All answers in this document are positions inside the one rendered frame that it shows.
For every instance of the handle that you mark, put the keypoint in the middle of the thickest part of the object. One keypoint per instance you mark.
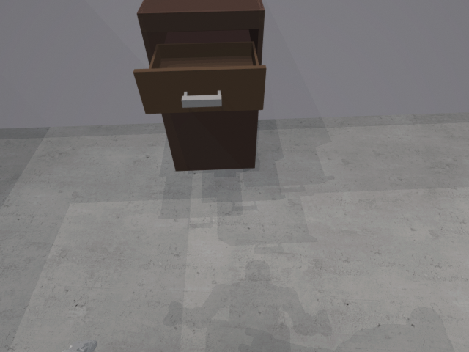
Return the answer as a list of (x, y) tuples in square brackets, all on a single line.
[(201, 100)]

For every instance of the drawer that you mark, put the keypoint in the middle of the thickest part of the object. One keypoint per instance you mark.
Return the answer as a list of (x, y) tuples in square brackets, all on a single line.
[(202, 69)]

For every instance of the cabinet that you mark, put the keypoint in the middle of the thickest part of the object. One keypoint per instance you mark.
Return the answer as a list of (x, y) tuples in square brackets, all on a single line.
[(215, 139)]

